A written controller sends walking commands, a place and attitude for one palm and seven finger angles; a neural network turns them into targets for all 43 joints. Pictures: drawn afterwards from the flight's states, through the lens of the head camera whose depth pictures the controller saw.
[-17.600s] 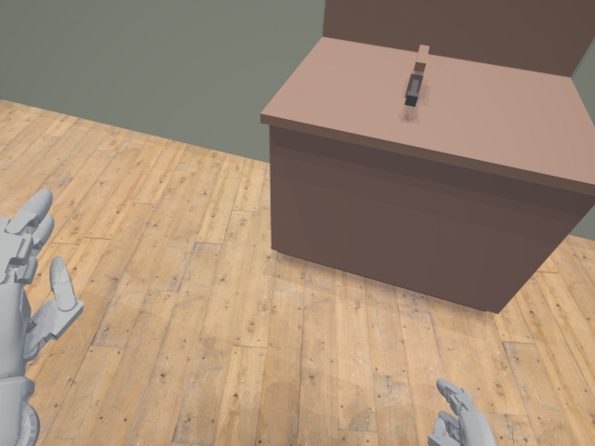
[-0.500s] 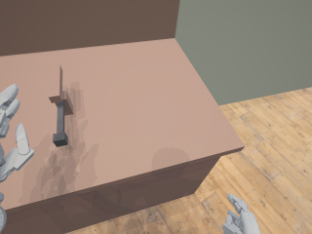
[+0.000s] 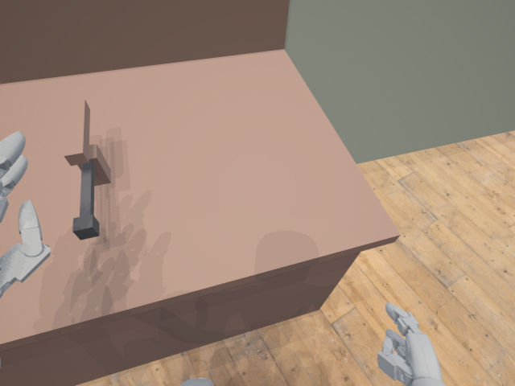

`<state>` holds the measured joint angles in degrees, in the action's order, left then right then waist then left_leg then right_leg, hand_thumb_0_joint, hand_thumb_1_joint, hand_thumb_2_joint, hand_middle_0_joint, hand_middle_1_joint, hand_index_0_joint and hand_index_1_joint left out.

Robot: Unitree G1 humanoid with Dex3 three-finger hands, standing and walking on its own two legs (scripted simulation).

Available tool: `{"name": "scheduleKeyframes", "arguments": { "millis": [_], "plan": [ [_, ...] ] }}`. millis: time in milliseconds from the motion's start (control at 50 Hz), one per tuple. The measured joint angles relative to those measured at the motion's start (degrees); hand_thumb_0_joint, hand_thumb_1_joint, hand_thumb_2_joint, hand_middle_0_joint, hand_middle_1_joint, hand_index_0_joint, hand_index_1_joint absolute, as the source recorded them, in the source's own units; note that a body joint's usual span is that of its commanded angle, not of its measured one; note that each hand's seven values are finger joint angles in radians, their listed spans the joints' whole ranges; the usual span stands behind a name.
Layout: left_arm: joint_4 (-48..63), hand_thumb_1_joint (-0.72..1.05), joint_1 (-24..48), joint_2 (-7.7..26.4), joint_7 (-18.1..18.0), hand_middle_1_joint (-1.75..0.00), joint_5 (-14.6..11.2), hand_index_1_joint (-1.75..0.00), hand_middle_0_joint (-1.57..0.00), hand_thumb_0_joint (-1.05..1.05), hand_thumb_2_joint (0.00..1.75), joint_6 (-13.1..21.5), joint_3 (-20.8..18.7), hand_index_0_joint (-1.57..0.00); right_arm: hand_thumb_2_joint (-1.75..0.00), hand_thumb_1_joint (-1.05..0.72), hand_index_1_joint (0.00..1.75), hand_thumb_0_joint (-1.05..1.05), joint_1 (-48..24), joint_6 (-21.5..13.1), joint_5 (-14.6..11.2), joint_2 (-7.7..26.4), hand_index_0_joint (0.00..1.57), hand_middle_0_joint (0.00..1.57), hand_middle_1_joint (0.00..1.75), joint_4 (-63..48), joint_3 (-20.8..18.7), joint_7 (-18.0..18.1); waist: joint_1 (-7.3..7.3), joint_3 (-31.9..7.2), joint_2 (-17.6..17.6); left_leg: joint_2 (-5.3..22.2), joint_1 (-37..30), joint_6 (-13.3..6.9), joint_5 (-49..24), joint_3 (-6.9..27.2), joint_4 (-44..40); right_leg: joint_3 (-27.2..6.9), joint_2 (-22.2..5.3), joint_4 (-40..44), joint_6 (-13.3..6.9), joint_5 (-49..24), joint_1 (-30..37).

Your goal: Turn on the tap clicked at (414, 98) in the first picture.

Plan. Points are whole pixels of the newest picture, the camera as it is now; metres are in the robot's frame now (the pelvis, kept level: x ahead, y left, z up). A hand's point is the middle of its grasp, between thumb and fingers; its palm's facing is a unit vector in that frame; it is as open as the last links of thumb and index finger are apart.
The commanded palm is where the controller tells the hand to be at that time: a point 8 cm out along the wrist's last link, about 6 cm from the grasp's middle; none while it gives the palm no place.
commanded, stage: shuffle to correct the standing spot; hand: left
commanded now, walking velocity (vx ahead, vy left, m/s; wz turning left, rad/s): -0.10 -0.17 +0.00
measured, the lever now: (86, 227) +0.32 +0.29 +0.03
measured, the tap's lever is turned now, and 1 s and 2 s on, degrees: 0 0 0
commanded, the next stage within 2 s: come to a stop and stand still in 1.88 s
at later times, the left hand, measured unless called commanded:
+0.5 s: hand (27, 263) +0.21 +0.25 +0.17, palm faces +0.36 -0.84 -0.41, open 7.4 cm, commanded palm +0.15 +0.28 +0.18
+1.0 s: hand (62, 246) +0.23 +0.22 +0.17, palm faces +0.30 -0.84 -0.46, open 7.4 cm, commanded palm +0.17 +0.27 +0.18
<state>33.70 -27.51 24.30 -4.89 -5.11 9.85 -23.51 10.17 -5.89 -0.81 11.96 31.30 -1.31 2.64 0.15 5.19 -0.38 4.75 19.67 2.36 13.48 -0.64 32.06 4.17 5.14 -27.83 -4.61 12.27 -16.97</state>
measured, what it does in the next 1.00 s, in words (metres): stands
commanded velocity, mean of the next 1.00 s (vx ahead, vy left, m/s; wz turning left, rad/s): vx -0.11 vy -0.19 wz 0.00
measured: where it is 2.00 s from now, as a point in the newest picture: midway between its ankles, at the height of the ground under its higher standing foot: outside the picture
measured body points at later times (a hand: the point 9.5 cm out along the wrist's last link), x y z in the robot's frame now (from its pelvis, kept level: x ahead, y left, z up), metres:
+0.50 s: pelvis -0.01 +0.00 +0.00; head +0.01 +0.01 +0.45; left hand +0.18 +0.29 +0.19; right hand +0.15 -0.22 -0.09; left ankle +0.03 +0.15 -0.73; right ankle +0.03 -0.07 -0.73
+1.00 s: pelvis +0.01 -0.01 +0.00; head +0.05 -0.01 +0.45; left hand +0.21 +0.27 +0.20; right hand +0.18 -0.25 -0.08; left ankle +0.03 +0.14 -0.73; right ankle +0.03 -0.06 -0.73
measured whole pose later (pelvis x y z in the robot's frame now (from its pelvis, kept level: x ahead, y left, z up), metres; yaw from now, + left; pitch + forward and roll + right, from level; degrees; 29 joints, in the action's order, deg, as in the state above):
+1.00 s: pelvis +0.01 -0.01 +0.00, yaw +0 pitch +1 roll -1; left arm 33.5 -29.2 24.4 -5.4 -5.8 7.9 -22.9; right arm 10.7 -4.8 -1.6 12.2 31.0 -1.1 1.8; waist -0.6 4.2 0.7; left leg 5.2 18.6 3.2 14.1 0.4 31.9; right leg 5.1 5.7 -27.6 -5.8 12.9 -15.9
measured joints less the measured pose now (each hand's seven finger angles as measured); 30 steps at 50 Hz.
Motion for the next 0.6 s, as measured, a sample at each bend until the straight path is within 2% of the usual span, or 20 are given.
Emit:
{"name": "scheduleKeyframes", "arguments": {
  "millis": [120,220,260,320,380,420,500,600],
  "plan": [
    [1.3,0.88,-1.4,1.6,0.3,-0.31,0.1,-0.30,-0.21,0.02,0.90,1.8,-1.7,-0.21,-0.90,-0.90,0.30,0.01,-0.8,-0.2,-0.1,-0.5,0.20,0.20,0.30,-0.3,0.0,-0.2,-0.12,0.9,0.4,0.1,2.0,-0.1,-0.6,0.1,1.1,0.1,0.0,-1.3,-0.2,-0.5,-2.2],
    [0.5,0.88,-3.4,0.7,-0.2,-0.31,-0.4,-0.30,-0.21,0.01,0.90,0.5,-1.0,-0.22,-0.90,-0.90,0.30,0.01,1.1,0.2,-0.5,-0.5,0.20,0.21,0.30,0.4,0.3,-0.1,-0.10,-0.8,0.5,-0.5,3.1,-1.6,4.2,-0.2,3.3,-0.1,-0.6,-2.1,-0.2,-0.3,-2.9],
    [0.2,0.88,-3.6,-0.1,-0.5,-0.31,-0.6,-0.30,-0.21,0.01,0.90,-0.4,-0.3,-0.22,-0.90,-0.90,0.30,0.01,2.1,0.4,-0.4,-0.4,0.20,0.21,0.30,1.0,0.5,0.0,-0.05,-1.4,0.2,-0.8,2.6,-1.8,3.9,-0.5,2.9,-0.3,-0.9,-2.5,-0.1,-0.1,-2.7],
    [-0.3,0.88,-3.3,-0.9,-0.7,-0.31,-0.5,-0.30,-0.21,0.01,0.90,-1.4,0.6,-0.22,-0.90,-0.90,0.30,0.01,3.4,0.5,-0.2,-0.3,0.20,0.21,0.30,1.6,0.9,0.2,0.02,-1.9,0.1,-0.6,1.4,-1.3,-1.0,-0.6,1.6,-0.3,-0.9,-2.8,0.6,0.3,-2.0],
    [-1.4,0.88,-1.7,-1.0,-0.8,-0.31,0.0,-0.30,-0.21,0.02,0.90,-1.9,0.9,-0.21,-0.90,-0.90,0.30,0.01,4.1,0.6,-0.3,-0.9,0.20,0.21,0.30,1.8,1.2,0.1,0.16,-2.5,-0.5,-0.7,0.5,-0.9,-0.3,-0.9,1.2,-0.4,-1.2,-3.0,2.3,1.1,-1.4],
    [-2.1,0.88,-0.2,-1.0,-0.8,-0.31,0.5,-0.30,-0.21,0.02,0.90,-2.1,0.7,-0.21,-0.90,-0.90,0.30,0.01,4.2,0.5,-0.3,-1.3,0.20,0.21,0.30,1.5,1.4,-0.1,0.16,-2.5,-0.6,-0.7,0.3,-0.9,-0.1,-0.9,1.2,0.1,-1.5,-3.1,2.7,1.1,-1.2],
    [-2.8,0.89,2.1,-1.4,-0.5,-0.31,1.0,-0.30,-0.21,0.02,0.90,-1.8,1.0,-0.21,-0.90,-0.90,0.30,0.01,3.8,-0.1,-0.1,-1.9,0.20,0.21,0.30,0.8,1.7,-1.0,-0.22,-1.9,0.2,-0.3,0.0,-0.5,-0.1,-0.2,1.3,0.9,-1.1,-2.2,1.3,0.5,-0.3],
    [-2.0,0.89,0.3,-1.4,0.0,-0.31,0.4,-0.30,-0.20,0.02,0.90,-1.5,1.6,-0.21,-0.90,-0.90,0.30,0.01,3.0,-0.1,-0.3,-1.8,0.20,0.21,0.30,0.4,1.7,-1.8,-0.57,-2.0,1.0,0.2,0.5,-0.8,1.8,0.2,2.0,1.1,-0.2,-1.0,-0.7,0.1,-0.1]
  ]
}}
